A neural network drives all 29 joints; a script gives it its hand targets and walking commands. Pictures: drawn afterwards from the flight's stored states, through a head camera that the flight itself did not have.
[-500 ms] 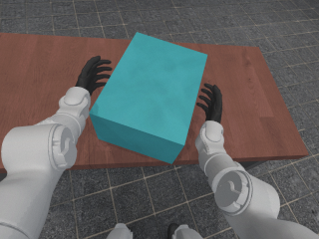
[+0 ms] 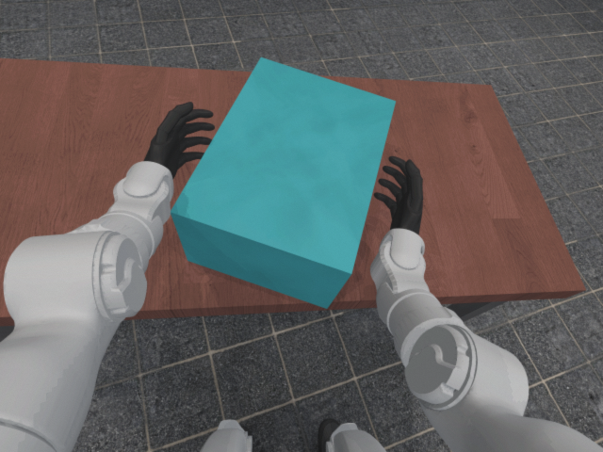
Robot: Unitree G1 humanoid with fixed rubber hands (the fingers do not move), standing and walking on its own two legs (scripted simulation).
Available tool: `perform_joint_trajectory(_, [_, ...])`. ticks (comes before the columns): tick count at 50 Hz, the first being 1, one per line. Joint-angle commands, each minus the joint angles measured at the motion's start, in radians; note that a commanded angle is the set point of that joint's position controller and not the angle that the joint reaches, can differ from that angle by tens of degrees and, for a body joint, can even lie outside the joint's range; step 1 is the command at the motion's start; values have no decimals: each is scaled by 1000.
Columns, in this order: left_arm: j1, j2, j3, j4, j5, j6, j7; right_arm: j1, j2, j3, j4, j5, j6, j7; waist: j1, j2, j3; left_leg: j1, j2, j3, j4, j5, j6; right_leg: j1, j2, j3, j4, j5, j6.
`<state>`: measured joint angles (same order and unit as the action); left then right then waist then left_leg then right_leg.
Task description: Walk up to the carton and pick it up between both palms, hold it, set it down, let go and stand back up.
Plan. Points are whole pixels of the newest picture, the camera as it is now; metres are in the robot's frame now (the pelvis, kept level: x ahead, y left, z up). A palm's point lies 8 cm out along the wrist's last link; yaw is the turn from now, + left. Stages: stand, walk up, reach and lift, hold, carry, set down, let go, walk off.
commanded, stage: reach and lift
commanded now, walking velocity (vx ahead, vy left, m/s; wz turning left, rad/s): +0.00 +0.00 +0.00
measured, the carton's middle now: (293, 179) +0.51 -0.02 -0.04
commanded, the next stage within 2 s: none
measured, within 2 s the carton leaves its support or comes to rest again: leaves its support in 0.98 s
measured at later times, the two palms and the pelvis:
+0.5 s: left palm (167, 162) +0.47 +0.15 +0.05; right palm (407, 231) +0.38 -0.16 +0.03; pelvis +0.00 +0.01 +0.00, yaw +0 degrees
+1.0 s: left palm (178, 179) +0.44 +0.14 +0.05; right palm (421, 241) +0.37 -0.17 +0.03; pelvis +0.00 +0.01 +0.00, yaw +0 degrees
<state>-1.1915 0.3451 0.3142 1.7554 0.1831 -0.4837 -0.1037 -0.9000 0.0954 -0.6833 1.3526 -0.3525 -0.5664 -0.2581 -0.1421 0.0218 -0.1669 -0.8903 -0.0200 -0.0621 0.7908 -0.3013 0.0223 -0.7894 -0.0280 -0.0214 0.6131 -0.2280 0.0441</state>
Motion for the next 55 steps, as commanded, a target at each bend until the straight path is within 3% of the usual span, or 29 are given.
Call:
perform_joint_trajectory(1, [-368,-595,-44,-9,127,-61,-118,-429,581,204,-14,-129,-36,183,20,115,-469,548,72,68,-92,445,-96,214,93,-98,-87,222,-79])
perform_joint_trajectory(2, [-396,-613,-59,-16,120,-71,-120,-458,590,215,-21,-135,-55,179,35,127,-524,570,69,75,-91,462,-94,225,95,-96,-89,229,-84])
perform_joint_trajectory(4, [-401,-608,-83,-33,111,-81,-108,-419,578,227,11,-124,-56,176,16,156,-532,587,76,68,-88,510,-102,234,96,-98,-85,255,-84])
perform_joint_trajectory(5, [-395,-621,-81,-32,105,-86,-111,-432,593,250,2,-122,-64,184,32,143,-567,598,72,83,-92,500,-96,244,99,-98,-93,252,-82])
perform_joint_trajectory(6, [-417,-635,-124,-53,84,-90,-106,-456,576,239,-11,-112,-73,181,9,155,-606,631,79,70,-84,550,-108,221,104,-111,-86,273,-85])
perform_joint_trajectory(10, [-394,-647,-131,-38,63,-116,-90,-460,559,281,-24,-86,-96,189,38,155,-659,629,83,68,-62,604,-124,218,107,-106,-77,313,-90])
perform_joint_trajectory(11, [-368,-634,-108,-40,76,-123,-89,-466,560,286,-33,-88,-92,199,59,141,-650,616,87,81,-63,589,-111,239,106,-105,-74,297,-87])
perform_joint_trajectory(13, [-374,-655,-134,-46,60,-127,-84,-459,544,278,-29,-92,-95,205,40,163,-634,625,85,73,-74,561,-113,233,108,-103,-81,269,-93])
perform_joint_trajectory(17, [-332,-655,-148,-18,41,-134,-75,-436,518,313,-22,-68,-94,213,54,169,-590,655,88,68,-81,590,-119,241,108,-105,-90,259,-97])
perform_joint_trajectory(18, [-334,-662,-189,-72,21,-131,-65,-422,512,340,-19,-50,-86,218,49,179,-630,698,93,54,-82,636,-130,249,115,-105,-90,279,-94])
perform_joint_trajectory(19, [-333,-654,-187,-62,20,-130,-61,-412,491,327,-11,-49,-79,220,45,192,-617,713,88,64,-81,636,-132,237,118,-107,-95,262,-94])
perform_joint_trajectory(20, [-336,-660,-173,-59,20,-139,-62,-445,494,336,-42,-50,-86,226,68,179,-649,700,92,62,-79,612,-122,230,120,-105,-94,245,-96])
perform_joint_trajectory(23, [-328,-667,-224,-100,-6,-138,-49,-425,480,357,-48,-33,-74,229,41,191,-645,710,95,46,-82,635,-132,233,119,-104,-92,256,-95])
perform_joint_trajectory(24, [-327,-676,-204,-84,-4,-139,-46,-438,489,387,-37,-20,-78,235,64,178,-611,716,90,38,-86,642,-130,244,122,-96,-96,237,-91])
perform_joint_trajectory(25, [-332,-671,-220,-77,-17,-138,-47,-436,477,376,-47,-31,-68,236,47,176,-617,709,92,39,-89,614,-126,234,120,-97,-97,234,-98])
perform_joint_trajectory(28, [-329,-685,-244,-104,-39,-130,-40,-431,460,411,-50,13,-53,237,45,205,-622,726,89,31,-77,635,-135,214,127,-92,-92,225,-98])
perform_joint_trajectory(32, [-351,-698,-270,-144,-82,-143,-29,-459,484,437,-111,26,-41,237,48,182,-644,708,68,41,-88,566,-126,242,116,-82,-87,234,-91])
perform_joint_trajectory(33, [-330,-690,-264,-128,-78,-143,-31,-455,493,453,-116,31,-29,243,63,163,-645,682,63,45,-84,533,-110,253,117,-68,-89,217,-95])
perform_joint_trajectory(34, [-333,-705,-296,-171,-95,-137,-29,-447,514,480,-132,64,-25,233,36,174,-672,685,62,31,-90,543,-111,272,117,-65,-90,248,-94])
perform_joint_trajectory(35, [-321,-700,-286,-190,-106,-137,-22,-429,507,506,-133,73,-7,244,62,158,-668,698,64,33,-96,550,-108,290,118,-64,-86,241,-90])
perform_joint_trajectory(37, [-372,-714,-296,-158,-120,-134,-27,-497,486,489,-163,72,-7,243,46,177,-651,672,59,31,-91,501,-110,262,119,-68,-75,188,-93])
perform_joint_trajectory(40, [-361,-740,-343,-232,-154,-126,-12,-480,509,524,-182,96,29,249,38,168,-700,687,63,21,-92,523,-114,276,119,-68,-65,203,-92])
perform_joint_trajectory(43, [-408,-740,-354,-280,-188,-141,-6,-525,532,568,-268,124,49,250,35,140,-715,645,39,32,-96,449,-95,314,113,-48,-60,209,-87])
perform_joint_trajectory(46, [-334,-779,-388,-318,-201,-124,-1,-471,547,629,-298,173,83,255,55,144,-724,674,48,12,-101,516,-95,337,122,-39,-51,232,-78])
perform_joint_trajectory(47, [-357,-799,-434,-381,-220,-122,8,-466,554,659,-297,188,91,255,33,162,-739,714,54,-8,-99,571,-110,327,129,-46,-45,248,-79])
perform_joint_trajectory(49, [-312,-829,-467,-398,-252,-107,15,-437,552,689,-341,228,116,256,44,162,-763,740,47,-1,-100,586,-112,335,131,-40,-60,237,-78])
perform_joint_trajectory(50, [-394,-845,-484,-424,-260,-110,14,-523,583,717,-394,237,116,255,41,143,-770,713,44,-5,-108,531,-106,345,130,-37,-58,223,-80])
perform_joint_trajectory(52, [-359,-889,-533,-489,-283,-97,31,-494,589,756,-452,269,141,257,54,165,-775,721,36,-1,-102,558,-115,349,130,-39,-53,242,-82])
perform_joint_trajectory(55, [-342,-933,-585,-604,-312,-80,60,-450,601,816,-486,316,208,267,34,171,-776,757,29,-9,-134,526,-119,369,131,-37,-81,192,-78])
